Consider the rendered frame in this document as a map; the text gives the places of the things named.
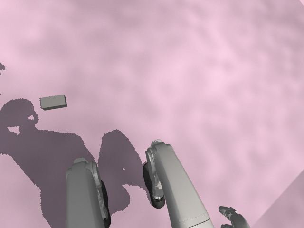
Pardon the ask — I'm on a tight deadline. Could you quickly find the small box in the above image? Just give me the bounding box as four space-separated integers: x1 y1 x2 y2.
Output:
40 95 67 110

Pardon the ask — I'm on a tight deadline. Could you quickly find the right robot hand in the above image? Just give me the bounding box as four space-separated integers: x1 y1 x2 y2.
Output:
218 206 251 228

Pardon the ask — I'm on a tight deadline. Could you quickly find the right robot foot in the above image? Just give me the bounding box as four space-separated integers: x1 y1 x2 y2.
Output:
142 163 165 209

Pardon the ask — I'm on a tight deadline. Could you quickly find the left robot foot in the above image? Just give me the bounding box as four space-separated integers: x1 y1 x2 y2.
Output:
101 180 111 228

